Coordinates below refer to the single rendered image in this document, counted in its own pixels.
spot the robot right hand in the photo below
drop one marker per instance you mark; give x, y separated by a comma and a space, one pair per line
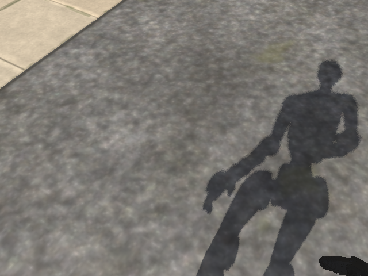
344, 266

